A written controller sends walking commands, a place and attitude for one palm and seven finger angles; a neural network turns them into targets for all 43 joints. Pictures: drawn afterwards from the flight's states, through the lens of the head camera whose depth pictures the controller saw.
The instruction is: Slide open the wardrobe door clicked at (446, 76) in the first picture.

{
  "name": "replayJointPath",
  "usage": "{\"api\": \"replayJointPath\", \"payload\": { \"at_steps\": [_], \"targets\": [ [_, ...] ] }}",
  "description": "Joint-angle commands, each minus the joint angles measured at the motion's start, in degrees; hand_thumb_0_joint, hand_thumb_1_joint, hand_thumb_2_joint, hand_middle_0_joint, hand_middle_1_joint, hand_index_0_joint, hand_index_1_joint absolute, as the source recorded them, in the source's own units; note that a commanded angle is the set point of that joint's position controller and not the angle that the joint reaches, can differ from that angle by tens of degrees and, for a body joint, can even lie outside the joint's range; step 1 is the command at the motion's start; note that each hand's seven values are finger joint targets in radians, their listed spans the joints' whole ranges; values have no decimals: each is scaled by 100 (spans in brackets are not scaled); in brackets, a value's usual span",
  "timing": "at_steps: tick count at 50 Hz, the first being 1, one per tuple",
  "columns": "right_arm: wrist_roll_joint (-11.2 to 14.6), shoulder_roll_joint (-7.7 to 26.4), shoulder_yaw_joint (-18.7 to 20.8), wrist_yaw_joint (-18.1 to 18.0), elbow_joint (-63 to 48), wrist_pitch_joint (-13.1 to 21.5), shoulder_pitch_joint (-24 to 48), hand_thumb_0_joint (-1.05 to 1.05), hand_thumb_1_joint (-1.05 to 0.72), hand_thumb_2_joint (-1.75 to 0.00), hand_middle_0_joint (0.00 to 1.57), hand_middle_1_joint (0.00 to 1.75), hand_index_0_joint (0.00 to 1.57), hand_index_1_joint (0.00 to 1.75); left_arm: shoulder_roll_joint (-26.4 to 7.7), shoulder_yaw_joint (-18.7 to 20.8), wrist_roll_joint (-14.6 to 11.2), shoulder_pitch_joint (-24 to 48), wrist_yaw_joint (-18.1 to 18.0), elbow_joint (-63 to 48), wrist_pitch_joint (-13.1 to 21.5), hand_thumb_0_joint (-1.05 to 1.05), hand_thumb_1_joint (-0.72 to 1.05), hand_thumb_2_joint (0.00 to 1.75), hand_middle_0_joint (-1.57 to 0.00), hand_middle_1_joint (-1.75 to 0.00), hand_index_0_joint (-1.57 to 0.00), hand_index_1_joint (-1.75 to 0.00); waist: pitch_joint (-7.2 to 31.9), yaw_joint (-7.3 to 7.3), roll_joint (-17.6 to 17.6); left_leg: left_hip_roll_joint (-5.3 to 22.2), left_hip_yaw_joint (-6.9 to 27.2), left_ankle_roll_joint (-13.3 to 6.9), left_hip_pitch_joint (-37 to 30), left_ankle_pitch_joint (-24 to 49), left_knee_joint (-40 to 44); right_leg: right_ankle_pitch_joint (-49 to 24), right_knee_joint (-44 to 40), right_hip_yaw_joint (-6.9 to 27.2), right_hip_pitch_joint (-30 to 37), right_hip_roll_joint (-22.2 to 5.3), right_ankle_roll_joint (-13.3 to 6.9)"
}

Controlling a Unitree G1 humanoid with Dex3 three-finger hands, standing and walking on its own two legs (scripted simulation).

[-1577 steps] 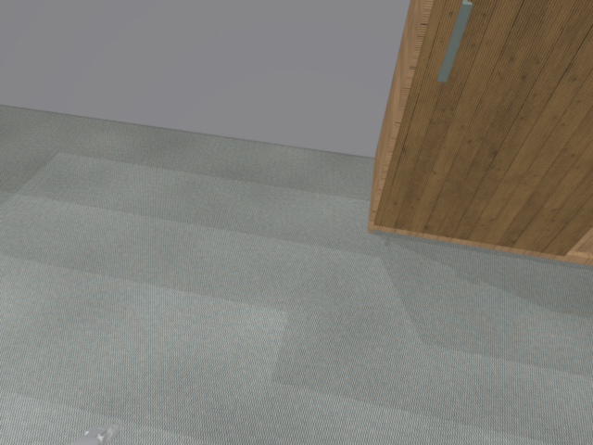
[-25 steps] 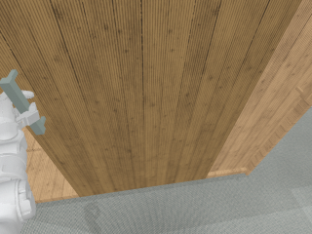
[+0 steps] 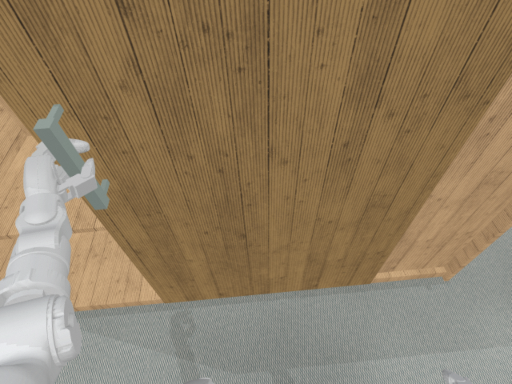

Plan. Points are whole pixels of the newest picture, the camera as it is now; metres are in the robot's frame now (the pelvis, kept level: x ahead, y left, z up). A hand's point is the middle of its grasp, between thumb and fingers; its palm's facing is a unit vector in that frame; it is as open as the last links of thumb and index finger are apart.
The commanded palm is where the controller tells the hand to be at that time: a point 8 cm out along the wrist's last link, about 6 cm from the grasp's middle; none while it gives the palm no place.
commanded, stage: stop walking and hold the door there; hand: left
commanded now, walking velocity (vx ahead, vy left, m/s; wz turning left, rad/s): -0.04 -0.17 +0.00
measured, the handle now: (80, 161) +0.46 +0.30 +0.09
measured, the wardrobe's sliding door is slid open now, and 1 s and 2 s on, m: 0.46 0.45 0.45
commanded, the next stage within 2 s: loosen the grip on the handle in 0.78 s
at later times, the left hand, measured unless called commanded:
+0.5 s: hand (85, 182) +0.41 +0.27 +0.09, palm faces +0.29 -0.93 -0.22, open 5.8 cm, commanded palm +0.38 +0.32 +0.08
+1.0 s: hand (82, 175) +0.42 +0.28 +0.10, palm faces +0.29 -0.95 -0.10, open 6.2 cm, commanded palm +0.37 +0.32 +0.10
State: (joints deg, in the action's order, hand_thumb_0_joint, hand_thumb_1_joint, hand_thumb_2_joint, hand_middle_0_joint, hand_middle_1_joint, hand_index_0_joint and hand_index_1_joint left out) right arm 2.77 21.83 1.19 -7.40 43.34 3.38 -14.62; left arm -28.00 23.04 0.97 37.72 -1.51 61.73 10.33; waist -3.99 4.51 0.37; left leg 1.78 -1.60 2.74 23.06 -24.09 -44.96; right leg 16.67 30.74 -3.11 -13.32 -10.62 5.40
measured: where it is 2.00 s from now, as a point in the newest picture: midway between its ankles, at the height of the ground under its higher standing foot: outside the picture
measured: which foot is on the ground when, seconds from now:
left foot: up 0.00-0.04, down 0.06-1.00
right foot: down 0.00-0.08, up 0.10-0.36, down 0.38-1.00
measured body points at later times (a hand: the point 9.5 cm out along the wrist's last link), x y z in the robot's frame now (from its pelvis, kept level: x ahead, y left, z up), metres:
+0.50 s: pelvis -0.05 +0.05 -0.01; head +0.04 +0.04 +0.43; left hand +0.39 +0.32 +0.10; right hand +0.06 -0.19 -0.15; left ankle -0.01 +0.18 -0.72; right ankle -0.06 -0.04 -0.74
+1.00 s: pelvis -0.04 +0.04 +0.00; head +0.01 +0.04 +0.45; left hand +0.40 +0.33 +0.11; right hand +0.07 -0.22 -0.11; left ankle -0.03 +0.17 -0.73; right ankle -0.04 -0.06 -0.73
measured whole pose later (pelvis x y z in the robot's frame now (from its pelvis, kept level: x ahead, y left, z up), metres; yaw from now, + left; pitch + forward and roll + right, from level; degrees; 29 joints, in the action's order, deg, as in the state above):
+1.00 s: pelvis -0.04 +0.04 +0.00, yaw +2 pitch +6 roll +1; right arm 0.0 12.8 -0.1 -2.4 41.6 6.8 -15.4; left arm -24.3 22.4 1.0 48.6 0.5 63.8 3.1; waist 1.1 4.7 -0.9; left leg 2.6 -4.5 0.8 21.8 -12.3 -28.9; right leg 15.4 33.6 -3.3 -22.1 -0.6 -1.3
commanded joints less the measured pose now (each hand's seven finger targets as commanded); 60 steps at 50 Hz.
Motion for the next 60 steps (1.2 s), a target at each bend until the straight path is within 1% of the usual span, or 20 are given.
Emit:
{"api": "replayJointPath", "payload": {
  "at_steps": [1,2,4,5,16,19,22,26,28,30,33,38,43,44,45,46,47,49,52,60],
  "targets": [
    [-52,259,127,-131,-682,190,2,0,-90,-90,20,30,20,30,-1820,52,-93,1738,-346,-1572,252,0,90,90,-45,-140,-45,-140,1654,-340,-1383,-51,-516,82,-1033,1744,1556,-4189,225,-279,801,-525,-700],
    [-82,325,187,-148,-714,194,1,0,-90,-90,20,30,20,30,-1692,-38,-111,1911,-340,-1926,330,0,90,90,-45,-140,-45,-140,1788,-320,-862,257,-398,-26,-1655,3143,1833,-3300,643,-410,398,-167,-469],
    [-125,498,269,-26,-815,239,-197,0,-90,-90,20,30,20,30,-1009,-593,-115,2174,-231,-2629,444,0,90,90,-45,-140,-45,-140,2175,-237,1078,1838,1519,-1091,-2698,6999,1870,1726,2370,-105,-1241,826,-219],
    [-139,399,240,103,-827,261,-180,0,-90,-90,20,30,20,30,-550,-978,-45,2436,-166,-2938,464,0,90,90,-45,-140,-45,-140,2228,-217,972,1883,1489,-1267,-2636,6394,1965,2012,2728,145,-1322,950,-337],
    [-138,92,-58,279,-922,276,159,0,-90,-90,20,30,20,30,-611,-1147,-230,3002,-167,-3070,13,0,90,90,-45,-140,-45,-140,2402,-288,1373,1702,1126,-1175,-2081,3781,1579,826,672,140,-359,1075,-508],
    [-121,124,-75,263,-888,205,31,0,-90,-90,20,30,20,30,-919,-912,-211,2956,-173,-2687,64,0,90,90,-45,-140,-45,-140,2482,-288,416,1232,852,-788,-1060,2998,1005,-586,-824,557,1072,678,-707],
    [-3,27,-84,207,-957,315,172,0,-90,-90,20,30,20,30,-1066,-749,-251,3034,-250,-2410,-2,0,90,90,-45,-140,-45,-140,2301,-396,-1486,119,73,-246,518,-63,-422,-3607,-470,1312,2086,-438,-1309],
    [-80,23,-153,63,-796,352,139,0,-90,-90,20,30,20,30,-989,-631,-246,2872,-294,-2053,-51,0,90,90,-45,-140,-45,-140,2102,-458,-579,130,-194,-240,264,305,556,-4534,-52,798,2199,-303,-1273],
    [-80,82,-120,-1,-717,337,75,0,-90,-90,20,30,20,30,-831,-788,-297,2960,-280,-2134,-50,0,90,90,-45,-140,-45,-140,2072,-372,-357,145,-253,-258,-596,1387,1483,-4354,150,549,1835,-131,-1011],
    [-67,245,8,35,-726,302,-56,0,-90,-90,20,30,20,30,-463,-1062,-336,3048,-261,-2346,-27,0,90,90,-45,-140,-45,-140,2527,-317,237,860,444,-679,-2201,4730,1678,-3390,766,156,745,409,-471],
    [-142,215,-2,194,-680,272,-83,0,-90,-90,20,30,20,30,2,-1462,-349,3022,-153,-2365,30,0,90,90,-45,-140,-45,-140,2182,-207,1596,1681,1571,-1279,-3172,6477,1627,893,810,238,-889,930,-467],
    [-123,341,60,239,-761,236,-132,0,-90,-90,20,30,20,30,54,-1551,-356,2916,-141,-2432,40,0,90,90,-45,-140,-45,-140,2264,-240,936,1343,756,-840,-2711,5387,1359,-174,-250,87,-85,1003,-534],
    [-33,337,66,102,-865,108,-105,0,-90,-90,20,30,20,30,-628,-1091,-338,2517,-222,-2047,-21,0,90,90,-45,-140,-45,-140,2407,-236,174,749,112,-277,-1100,3044,1284,-2937,-235,572,1204,254,-685],
    [-190,336,642,344,-1020,382,-357,0,-90,-90,20,30,20,30,-3528,1056,399,5592,-172,-2849,177,0,90,90,-45,-140,-45,-140,2378,-528,-312,328,-438,-399,-1160,2905,1622,-3224,-311,802,1227,551,-620],
    [-326,360,308,410,-734,738,-324,0,-90,-90,20,30,20,30,-1646,-72,463,4964,34,-716,-373,0,78,84,-45,-140,-45,-140,4100,278,-430,-119,1,-642,-1728,5005,1913,-4823,730,77,449,1199,-776],
    [-154,350,447,357,-407,711,-869,0,-90,-90,20,30,20,30,-1362,534,108,3845,17,-748,-500,0,66,78,-45,-140,-45,-140,3954,231,-208,44,158,-575,-2350,5912,1414,-3935,760,-141,-447,1206,-640],
    [-223,267,379,426,-451,588,-895,0,-90,-90,20,30,20,30,-624,-31,-23,3409,236,-999,-456,0,54,73,-45,-140,-45,-140,3965,31,152,200,263,-422,-2509,6313,1279,-3186,581,-65,-815,1192,-548],
    [-375,323,377,517,-466,503,-743,0,-90,-90,20,30,20,30,-1395,401,-88,3227,338,-1231,-123,0,30,61,-45,-140,-45,-140,3344,-172,698,173,42,-391,-2152,4974,1084,-2465,59,142,-562,1040,-642],
    [-303,192,291,594,-750,397,-652,0,-90,-90,20,30,20,30,-1056,-294,395,3028,203,-1166,243,0,-7,43,-45,-140,-45,-140,2269,110,-29,-49,-291,-617,-694,2768,1075,-2538,74,173,-688,1051,-622],
    [-130,272,276,410,-821,253,-731,0,-90,-90,20,30,20,30,-1520,-53,-41,3354,345,-1159,254,0,-55,20,-37,-130,-37,-130,2790,68,168,-183,-361,-628,-278,1547,1149,-1492,-141,548,-376,987,-490]
  ]
}}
